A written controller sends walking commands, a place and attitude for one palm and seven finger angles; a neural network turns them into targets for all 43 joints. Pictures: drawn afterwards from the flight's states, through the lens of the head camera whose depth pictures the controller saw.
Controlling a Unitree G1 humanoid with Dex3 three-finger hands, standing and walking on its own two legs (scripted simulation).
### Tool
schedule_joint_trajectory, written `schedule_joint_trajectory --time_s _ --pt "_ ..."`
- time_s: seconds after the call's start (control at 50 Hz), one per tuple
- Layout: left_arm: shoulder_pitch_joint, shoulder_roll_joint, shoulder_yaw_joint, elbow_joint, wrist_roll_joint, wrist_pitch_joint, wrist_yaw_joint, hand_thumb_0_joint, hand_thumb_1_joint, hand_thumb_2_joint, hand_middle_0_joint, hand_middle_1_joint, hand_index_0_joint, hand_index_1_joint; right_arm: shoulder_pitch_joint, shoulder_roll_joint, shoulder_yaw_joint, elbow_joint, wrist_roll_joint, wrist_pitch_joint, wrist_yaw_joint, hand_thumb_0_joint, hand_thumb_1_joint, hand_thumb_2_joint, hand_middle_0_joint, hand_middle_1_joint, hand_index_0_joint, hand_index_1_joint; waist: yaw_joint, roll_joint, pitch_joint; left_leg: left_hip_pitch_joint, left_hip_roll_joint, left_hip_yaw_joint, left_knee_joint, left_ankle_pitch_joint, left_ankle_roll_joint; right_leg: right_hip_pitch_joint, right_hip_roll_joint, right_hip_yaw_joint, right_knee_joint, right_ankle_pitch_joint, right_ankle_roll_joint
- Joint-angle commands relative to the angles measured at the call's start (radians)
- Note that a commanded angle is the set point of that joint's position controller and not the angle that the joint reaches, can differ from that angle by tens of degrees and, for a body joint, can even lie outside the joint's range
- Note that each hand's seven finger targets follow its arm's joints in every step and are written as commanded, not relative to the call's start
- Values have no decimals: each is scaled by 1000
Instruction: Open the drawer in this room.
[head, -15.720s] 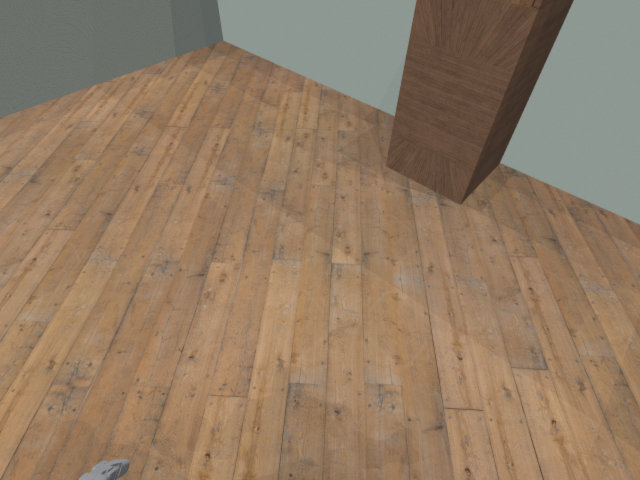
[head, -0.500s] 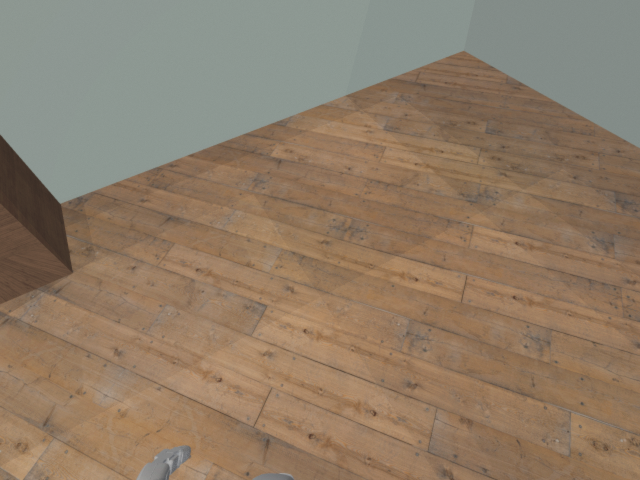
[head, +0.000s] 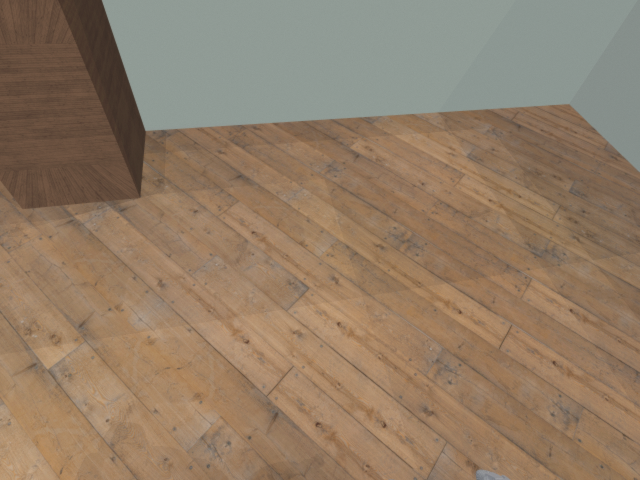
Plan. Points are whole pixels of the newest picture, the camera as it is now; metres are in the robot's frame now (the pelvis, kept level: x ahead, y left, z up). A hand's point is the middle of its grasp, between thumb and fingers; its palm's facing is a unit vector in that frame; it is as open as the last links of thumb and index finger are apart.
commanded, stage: turn or walk to find it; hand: left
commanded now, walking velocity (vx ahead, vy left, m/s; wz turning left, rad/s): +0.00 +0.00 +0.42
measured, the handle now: out of the picture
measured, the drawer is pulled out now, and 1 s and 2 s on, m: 0.00 0.00 0.00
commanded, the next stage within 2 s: none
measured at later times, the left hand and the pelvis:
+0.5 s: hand out of the picture +0.05 +0.16 -0.13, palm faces +0.21 -0.94 -0.28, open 7.4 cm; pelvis -0.02 -0.05 +0.01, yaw +12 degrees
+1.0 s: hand out of the picture -0.15 +0.19 -0.18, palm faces +0.48 -0.85 -0.24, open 7.4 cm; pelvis -0.06 -0.01 +0.00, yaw +25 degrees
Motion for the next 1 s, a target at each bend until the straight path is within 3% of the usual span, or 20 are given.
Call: schedule_joint_trajectory --time_s 0.0,0.06,0.24,0.3,0.34,0.36,0.38,0.4,0.42,0.44,0.48,0.52,0.62,0.76,0.84,0.86,0.88,0.9,0.92,0.98 --pt "-73 63 13 -100 7 -32 -15 0 900 900 -200 -300 -200 -300 51 -194 -38 -44 -5 -9 -25 0 -900 -900 200 300 200 300 -51 244 -63 100 252 -286 -289 431 115 -168 8 104 186 91 17" --pt "-42 60 10 -83 4 -36 -17 0 900 900 -200 -300 -200 -300 65 -191 -39 -46 3 -18 -24 0 -900 -900 200 300 200 300 -42 191 -111 149 222 -245 -282 484 107 -158 20 102 179 143 30" --pt "-136 31 -1 -142 -3 -38 -6 0 900 900 -200 -300 -200 -300 129 -193 -56 -41 -7 -8 -19 0 -900 -900 200 300 200 300 -77 214 -121 137 228 -372 -257 458 144 -91 58 111 -62 73 33" --pt "-93 27 -2 -138 -9 -47 -4 0 900 900 -200 -300 -200 -300 107 -195 -60 -47 -9 -3 -17 0 -900 -900 200 300 200 300 -56 239 -146 88 204 -396 -221 487 132 28 92 94 -234 111 20" --pt "-25 36 3 -118 -11 -57 -1 0 900 900 -200 -300 -200 -300 90 -184 -61 -52 -2 0 -16 0 -900 -900 200 300 200 300 -19 192 -164 -7 159 -385 -164 412 92 193 98 82 -442 272 14" --pt "3 68 9 -112 -6 -66 2 0 900 900 -200 -300 -200 -300 90 -161 -60 -54 5 -1 -12 0 -900 -900 200 300 200 300 -6 129 -175 -87 108 -352 -108 316 43 306 55 116 -565 352 4" --pt "30 143 25 -110 9 -76 10 0 900 900 -200 -300 -200 -300 104 -97 -51 -66 13 -2 -6 0 -900 -900 200 300 200 300 7 -93 -193 -265 1 -228 55 51 -22 438 -154 311 -634 340 -57" --pt "26 196 34 -125 13 -75 12 0 900 900 -200 -300 -200 -300 75 -87 -51 -93 8 1 -8 0 -900 -900 200 300 200 300 18 -231 -137 -341 -80 -128 274 -251 -63 347 -347 479 -663 446 -171" --pt "-2 178 26 -141 7 -70 13 0 900 900 -200 -300 -200 -300 70 -122 -62 -87 1 12 -7 0 -900 -900 200 300 200 300 4 -109 -118 -301 -43 -165 434 -243 -56 221 -351 422 -663 439 -218" --pt "-67 141 30 -151 4 -76 17 0 900 900 -200 -300 -200 -300 96 -123 -65 -63 -5 28 -3 0 -900 -900 200 300 200 300 -25 -188 -81 -300 -14 -193 515 -204 -55 141 -303 387 -693 326 -204" --pt "-145 89 10 -172 2 -72 12 0 900 900 -200 -300 -200 -300 139 -116 -68 -23 -7 38 6 0 -900 -900 200 300 200 300 -70 -93 -17 -294 3 -155 614 -90 -68 104 -204 249 -669 329 -152" --pt "-119 70 3 -167 1 -81 8 0 900 900 -200 -300 -200 -300 171 -96 -62 -5 -6 39 10 0 -900 -900 200 300 200 300 -71 -76 -36 -303 0 -126 635 -26 -86 151 -159 154 -641 425 -130" --pt "-29 78 8 -134 4 -83 9 0 900 900 -200 -300 -200 -300 122 -102 -57 -10 -4 42 8 0 -900 -900 200 300 200 300 -32 -102 -50 -313 31 -106 581 -23 -111 223 -193 137 -643 437 -150" --pt "45 134 27 -87 20 -75 5 0 900 900 -200 -300 -200 -300 13 -73 -30 -40 10 21 5 0 -900 -900 200 300 200 300 19 -131 -103 -183 31 -18 210 -163 -100 311 -243 104 -546 692 -195" --pt "10 154 31 -79 11 -66 1 0 900 900 -200 -300 -200 -300 91 -90 -28 -26 12 6 1 0 -900 -900 200 300 200 300 -32 -124 -155 16 13 24 -53 11 -76 240 -223 43 -441 661 -136" --pt "-5 136 27 -82 4 -60 0 0 900 900 -200 -300 -200 -300 128 -117 -34 -19 12 -2 5 0 -900 -900 200 300 200 300 -58 -34 -170 131 35 -11 -190 137 -64 164 -191 -2 -346 580 -86" --pt "12 88 21 -104 -5 -52 -3 0 900 900 -200 -300 -200 -300 161 -204 -53 -20 4 -15 1 0 -900 -900 200 300 200 300 -78 203 -205 271 219 -256 -262 326 8 -28 -83 -63 -163 319 -13" --pt "-42 30 -4 -139 -2 -45 -5 0 900 900 -200 -300 -200 -300 202 -283 -71 -16 2 -10 -7 0 -900 -900 200 300 200 300 -104 378 -169 284 395 -446 -282 646 116 -199 9 -29 0 -113 32" --pt "-77 55 -1 -143 2 -35 -1 0 900 900 -200 -300 -200 -300 201 -287 -69 -3 -1 -1 -10 0 -900 -900 200 300 200 300 -108 277 -154 215 422 -389 -262 603 169 -163 -3 46 95 -110 13" --pt "-95 62 9 -101 3 -30 -11 0 900 900 -200 -300 -200 -300 83 -206 -45 -28 -3 -9 -30 0 -900 -900 200 300 200 300 -64 271 -80 150 279 -297 -262 590 124 -197 1 103 183 63 23"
